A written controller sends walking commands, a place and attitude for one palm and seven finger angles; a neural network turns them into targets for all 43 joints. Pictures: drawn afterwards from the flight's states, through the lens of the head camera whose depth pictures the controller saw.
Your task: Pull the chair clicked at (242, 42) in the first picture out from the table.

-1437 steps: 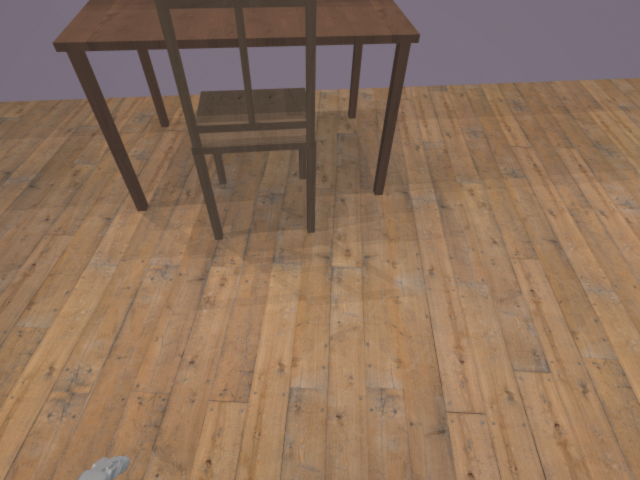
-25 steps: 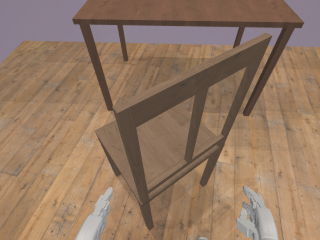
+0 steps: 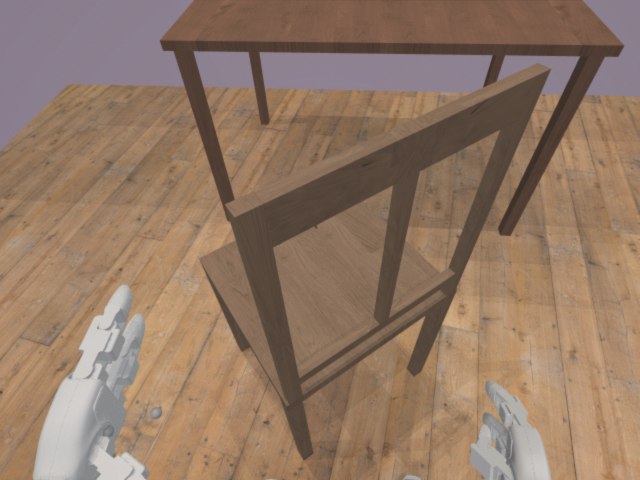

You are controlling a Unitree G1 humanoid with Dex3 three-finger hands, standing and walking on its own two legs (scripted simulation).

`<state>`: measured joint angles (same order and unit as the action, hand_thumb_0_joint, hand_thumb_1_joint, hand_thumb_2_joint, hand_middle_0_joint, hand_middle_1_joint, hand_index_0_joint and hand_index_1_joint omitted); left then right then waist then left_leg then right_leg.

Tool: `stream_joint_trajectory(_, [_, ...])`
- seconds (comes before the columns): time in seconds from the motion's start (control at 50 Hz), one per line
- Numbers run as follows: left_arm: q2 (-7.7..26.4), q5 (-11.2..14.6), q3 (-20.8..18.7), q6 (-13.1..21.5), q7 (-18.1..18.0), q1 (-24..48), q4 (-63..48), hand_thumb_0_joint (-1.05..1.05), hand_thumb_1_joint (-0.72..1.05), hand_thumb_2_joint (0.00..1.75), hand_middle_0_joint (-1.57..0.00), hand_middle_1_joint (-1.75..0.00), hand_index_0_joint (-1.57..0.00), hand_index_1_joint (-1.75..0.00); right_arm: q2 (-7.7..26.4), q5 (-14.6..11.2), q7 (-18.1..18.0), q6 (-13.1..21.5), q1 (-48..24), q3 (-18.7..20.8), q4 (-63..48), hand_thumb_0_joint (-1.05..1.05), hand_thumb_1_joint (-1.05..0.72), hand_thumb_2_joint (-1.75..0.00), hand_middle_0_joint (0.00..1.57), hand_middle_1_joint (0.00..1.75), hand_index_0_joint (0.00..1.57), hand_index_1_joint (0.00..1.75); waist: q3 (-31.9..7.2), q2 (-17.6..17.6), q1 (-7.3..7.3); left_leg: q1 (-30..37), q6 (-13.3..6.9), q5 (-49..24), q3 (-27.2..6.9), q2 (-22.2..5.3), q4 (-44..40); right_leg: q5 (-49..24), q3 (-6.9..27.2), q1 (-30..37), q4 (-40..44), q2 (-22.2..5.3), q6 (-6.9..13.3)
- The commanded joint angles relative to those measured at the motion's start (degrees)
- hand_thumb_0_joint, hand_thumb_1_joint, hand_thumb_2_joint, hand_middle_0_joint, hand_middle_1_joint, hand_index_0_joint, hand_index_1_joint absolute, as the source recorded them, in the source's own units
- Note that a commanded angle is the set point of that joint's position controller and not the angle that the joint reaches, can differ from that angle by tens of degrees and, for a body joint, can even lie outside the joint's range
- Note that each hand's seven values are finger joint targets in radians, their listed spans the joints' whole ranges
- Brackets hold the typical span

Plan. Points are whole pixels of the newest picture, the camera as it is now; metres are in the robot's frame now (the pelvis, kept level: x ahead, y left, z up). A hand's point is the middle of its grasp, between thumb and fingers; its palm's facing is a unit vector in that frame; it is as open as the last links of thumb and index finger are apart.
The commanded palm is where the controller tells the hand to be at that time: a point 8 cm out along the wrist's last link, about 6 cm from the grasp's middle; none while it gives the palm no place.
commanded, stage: draw the hand back to the body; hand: left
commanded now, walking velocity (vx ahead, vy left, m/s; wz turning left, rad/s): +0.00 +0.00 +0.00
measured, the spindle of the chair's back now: (391, 261) +0.42 -0.08 +0.01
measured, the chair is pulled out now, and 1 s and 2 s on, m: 0.55 0.55 0.55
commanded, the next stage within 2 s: step back with the hand held close in 1.06 s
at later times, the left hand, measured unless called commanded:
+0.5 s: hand (48, 322) +0.22 +0.24 +0.19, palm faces +0.39 -0.82 -0.42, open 12.0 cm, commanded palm +0.17 +0.29 +0.20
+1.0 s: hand (28, 285) +0.24 +0.26 +0.21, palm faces +0.43 -0.80 -0.43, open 7.5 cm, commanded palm +0.19 +0.31 +0.23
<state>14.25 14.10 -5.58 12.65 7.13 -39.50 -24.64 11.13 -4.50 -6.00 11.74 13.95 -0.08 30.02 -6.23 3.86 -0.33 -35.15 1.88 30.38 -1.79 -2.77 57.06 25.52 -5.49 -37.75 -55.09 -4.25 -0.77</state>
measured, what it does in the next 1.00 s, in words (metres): rises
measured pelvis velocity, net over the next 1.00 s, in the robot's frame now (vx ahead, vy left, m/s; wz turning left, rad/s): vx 0.04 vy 0.01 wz -0.03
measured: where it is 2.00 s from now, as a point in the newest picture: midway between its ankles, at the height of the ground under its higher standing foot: outside the picture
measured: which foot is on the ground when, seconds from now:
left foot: down 0.00-1.00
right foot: down 0.00-1.00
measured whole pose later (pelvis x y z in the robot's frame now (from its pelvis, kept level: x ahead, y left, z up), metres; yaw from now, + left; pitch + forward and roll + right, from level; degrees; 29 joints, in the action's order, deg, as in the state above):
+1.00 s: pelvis +0.04 +0.01 +0.06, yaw -2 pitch -3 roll -1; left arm 19.3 3.1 -18.2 3.1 -9.1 -29.4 -25.0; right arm 13.1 -0.6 -4.7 6.6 11.4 0.6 37.1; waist 1.9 4.5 -3.1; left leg -2.5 1.2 19.4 1.8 -2.7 24.9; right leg 15.0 -4.0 -6.8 -25.0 -2.9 -1.8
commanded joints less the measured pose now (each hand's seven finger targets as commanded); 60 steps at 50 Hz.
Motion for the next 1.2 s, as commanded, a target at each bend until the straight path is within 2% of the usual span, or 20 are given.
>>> stream_joint_trajectory(0.0, [7.21, -9.08, -4.18, -3.55, -11.27, -2.87, -13.42, 0.0, -0.3, 0.32, -0.04, -0.05, -0.04, -0.05, 5.2, 1.84, -1.97, 1.35, -3.7, 2.09, -10.88, 0.0, -0.9, -0.9, 0.2, 0.3, 0.2, 0.3, -3.38, -2.33, -1.33, 5.28, -1.63, -12.21, 1.71, 1.43, -15.08, -8.38, 4.03, 15.02, 16.51, -0.33, 1.89])
stream_joint_trajectory(0.02, [5.77, -9.61, -3.34, -4.8, -12.63, -3.12, -12.0, 0.0, -0.26, 0.34, -0.04, -0.06, -0.04, -0.06, 5.38, 1.75, -1.93, 1.02, -4.01, 2.4, -10.33, 0.0, -0.9, -0.9, 0.2, 0.3, 0.2, 0.3, -1.77, -3.79, -0.93, 6.14, -1.49, -12.54, 1.44, 1.14, -15.7, -9.43, 3.34, 14.88, 16.95, -0.38, 1.76])
stream_joint_trajectory(0.04, [4.97, -10.42, -2.85, -5.65, -13.61, -2.74, -11.95, 0.0, -0.22, 0.36, -0.04, -0.07, -0.04, -0.07, 5.52, 1.92, -1.8, 0.7, -4.53, 2.28, -9.78, 0.0, -0.9, -0.9, 0.2, 0.3, 0.2, 0.3, -1.45, -1.87, -1.12, 7.38, -1.65, -14.1, 1.59, 1.26, -16.53, -10.95, 3.3, 16.59, 17.79, -0.29, 1.94])
stream_joint_trajectory(0.08, [6.05, -11.23, -3.19, -6.7, -15.31, -2.59, -11.7, 0.0, -0.15, 0.39, -0.05, -0.08, -0.05, -0.08, 5.71, 2.18, -1.9, -0.49, -5.36, 1.96, -8.96, 0.0, -0.9, -0.9, 0.2, 0.3, 0.2, 0.3, 0.12, -1.4, -1.23, 10.44, -1.79, -15.74, 1.72, 1.06, -18.54, -13.05, 2.33, 17.98, 18.88, -0.11, 1.78])
stream_joint_trajectory(0.14, [10.48, -12.07, -6.51, -6.69, -17.27, 1.46, -14.01, 0.0, -0.04, 0.44, -0.07, -0.1, -0.07, -0.1, 6.31, 2.58, -2.27, -0.06, -6.48, 1.61, -8.3, 0.0, -0.9, -0.9, 0.2, 0.3, 0.2, 0.3, 0.8, -2.89, -1.76, 13.62, -1.94, -17.69, 1.09, 0.86, -21.95, -14.93, 1.78, 21.63, 21.36, -0.06, 1.99])
stream_joint_trajectory(0.22, [11.67, -12.46, -8.49, -6.7, -18.5, 4.47, -14.96, 0.0, 0.1, 0.51, -0.09, -0.14, -0.09, -0.14, 6.25, 2.9, -2.33, 0.74, -6.78, 1.14, -7.15, 0.0, -0.9, -0.9, 0.2, 0.3, 0.2, 0.3, 1.58, -1.67, -2.06, 18.81, -2.07, -21.16, 1.05, 0.58, -25.73, -18.42, 1.52, 24.54, 23.4, 0.01, 2.01])
stream_joint_trajectory(0.36, [10.5, -12.23, -10.55, -6.37, -18.31, 6.54, -11.86, 0.0, 0.36, 0.64, -0.13, -0.19, -0.13, -0.19, 6.42, 3.3, -1.07, 0.46, -7.93, 0.87, -4.98, 0.0, -0.9, -0.9, 0.2, 0.3, 0.2, 0.3, 4.76, -0.84, -2.42, 22.95, -1.52, -26.7, 1.08, 0.18, -30.9, -21.89, 1.05, 28.88, 26.57, 0.8, 2.09])
stream_joint_trajectory(0.54, [16.05, -11.46, -19.27, -5.72, -18.21, 12.27, -12.4, 0.0, 0.68, 0.8, -0.17, -0.26, -0.17, -0.26, 6.83, 3.85, 0.04, -0.67, -9.1, 1.25, -3.68, 0.0, -0.9, -0.9, 0.2, 0.3, 0.2, 0.3, 3.25, -1.44, -3.29, 27.08, -1.47, -32.34, 1.6, -0.08, -33.44, -27.77, 1.69, 33.87, 29.41, 1.13, 2.13])
stream_joint_trajectory(0.66, [17.14, -11.04, -22.3, -5.29, -18.33, 16.63, -13.4, 0.0, 0.9, 0.9, -0.2, -0.3, -0.2, -0.3, 6.87, 3.98, 0.56, -1.01, -9.08, 1.24, -2.69, 0.0, -0.9, -0.9, 0.2, 0.3, 0.2, 0.3, 2.14, 1.94, -3.23, 29.77, -1.47, -36.62, 2.14, -0.16, -34.16, -30.54, 1.94, 35.61, 30.4, 0.96, 2.0])
stream_joint_trajectory(0.7, [13.87, -10.8, -20.15, -5.89, -17.87, 13.2, -8.24, 0.0, 0.9, 0.9, -0.2, -0.3, -0.2, -0.3, 6.86, 3.87, 0.83, -1.77, -9.5, 1.67, -2.37, 0.0, -0.9, -0.9, 0.2, 0.3, 0.2, 0.3, 4.25, -1.73, -3.17, 29.42, -1.74, -35.84, 2.69, -0.49, -34.41, -30.29, 1.62, 34.57, 30.84, 1.12, 1.72])
stream_joint_trajectory(0.72, [12.83, -10.81, -18.88, -5.93, -17.52, 13.36, -8.34, 0.0, 0.9, 0.9, -0.2, -0.3, -0.2, -0.3, 7.11, 3.76, 1.02, -2.22, -9.4, 1.85, -2.46, 0.0, -0.9, -0.9, 0.2, 0.3, 0.2, 0.3, 4.51, -1.71, -2.93, 29.56, -1.87, -35.6, 2.92, -0.55, -34.53, -29.98, 1.68, 34.23, 31.03, 1.11, 1.64])
stream_joint_trajectory(0.78, [13.24, -10.64, -19.05, -5.82, -17.13, 13.11, -6.89, 0.0, 0.9, 0.9, -0.2, -0.3, -0.2, -0.3, 7.49, 3.75, 1.16, -3.05, -9.83, 2.29, -2.46, 0.0, -0.9, -0.9, 0.2, 0.3, 0.2, 0.3, 4.71, -3.84, -3.01, 28.99, -2.2, -34.43, 2.97, -0.49, -34.84, -29.92, 1.76, 34.59, 31.39, 1.11, 1.59])
stream_joint_trajectory(0.84, [16.88, -10.99, -21.63, -5.05, -17.44, 14.98, -10.84, 0.0, 0.9, 0.9, -0.2, -0.3, -0.2, -0.3, 7.61, 4.03, 1.02, -2.74, -10.37, 2.31, -2.69, 0.0, -0.9, -0.9, 0.2, 0.3, 0.2, 0.3, 1.84, -0.6, -3.64, 29.85, -2.14, -35.07, 2.77, -0.08, -34.66, -30.9, 2.15, 36.38, 31.3, 0.88, 1.82])
stream_joint_trajectory(0.88, [17.31, -11.1, -22.06, -4.66, -17.66, 14.15, -13.51, 0.0, 0.9, 0.9, -0.2, -0.3, -0.2, -0.3, 7.18, 4.06, 1.02, -2.14, -9.97, 2.32, -2.9, 0.0, -0.9, -0.9, 0.2, 0.3, 0.2, 0.3, -1.0, 1.52, -3.8, 31.62, -2.13, -37.44, 2.94, -0.15, -34.25, -32.2, 2.39, 37.05, 30.95, 0.72, 1.83])
stream_joint_trajectory(0.92, [17.43, -11.15, -22.11, -4.59, -17.91, 13.54, -15.27, 0.0, 0.9, 0.9, -0.2, -0.3, -0.2, -0.3, 7.0, 4.06, 1.02, -1.77, -9.76, 2.24, -2.87, 0.0, -0.9, -0.9, 0.2, 0.3, 0.2, 0.3, -1.98, 1.35, -3.76, 32.29, -2.0, -40.16, 2.87, -0.26, -33.75, -34.26, 2.33, 37.69, 30.73, 0.66, 1.87])
stream_joint_trajectory(1.0, [16.25, -11.16, -21.28, -5.18, -18.05, 14.22, -13.68, 0.0, 0.9, 0.9, -0.2, -0.3, -0.2, -0.3, 6.95, 3.88, 0.84, -1.83, -9.73, 2.11, -2.32, 0.0, -0.9, -0.9, 0.2, 0.3, 0.2, 0.3, 1.6, 1.81, -3.26, 31.36, -1.68, -38.18, 3.01, -0.5, -34.37, -32.32, 2.14, 35.96, 31.38, 0.83, 1.84])
stream_joint_trajectory(1.08, [14.56, -11.01, -20.23, -5.54, -17.73, 14.87, -9.28, 0.0, 0.9, 0.9, -0.2, -0.3, -0.2, -0.3, 7.25, 3.73, 0.76, -2.69, -9.98, 2.18, -1.98, 0.0, -0.9, -0.9, 0.2, 0.3, 0.2, 0.3, 5.81, -0.68, -3.0, 29.52, -1.74, -34.07, 3.19, -0.76, -35.41, -29.05, 1.88, 34.33, 32.09, 1.08, 1.84])
stream_joint_trajectory(1.1, [14.51, -10.94, -20.39, -5.63, -17.62, 14.75, -7.69, 0.0, 0.9, 0.9, -0.2, -0.3, -0.2, -0.3, 7.24, 3.74, 0.78, -2.86, -10.13, 2.17, -2.07, 0.0, -0.9, -0.9, 0.2, 0.3, 0.2, 0.3, 6.37, -2.5, -3.1, 29.01, -1.91, -32.35, 3.03, -0.68, -35.7, -27.77, 1.8, 34.06, 32.35, 1.09, 1.78])
stream_joint_trajectory(1.16, [14.56, -11.01, -19.09, -4.97, -17.21, 19.07, -10.37, 0.0, 0.9, 0.9, -0.2, -0.3, -0.2, -0.3, 7.52, 3.82, 0.88, -2.69, -10.53, 1.88, -2.56, 0.0, -0.9, -0.9, 0.2, 0.3, 0.2, 0.3, 5.7, -0.64, -2.87, 29.19, -2.14, -30.46, 2.95, -0.32, -36.17, -26.01, 2.15, 34.25, 32.79, 0.82, 1.78])
stream_joint_trajectory(1.18, [24.75, -10.48, -28.42, -1.91, -17.33, 26.7, -14.25, 0.0, 0.9, 0.9, -0.2, -0.3, -0.2, -0.3, 8.26, 3.2, 0.89, -3.69, -9.68, 2.61, -3.8, 0.0, -0.9, -0.9, 0.2, 0.3, 0.2, 0.3, 11.1, -1.46, -0.9, 25.97, -3.04, -25.45, 3.34, -2.12, -34.68, -31.03, 8.57, 28.19, 35.81, -2.03, 2.06])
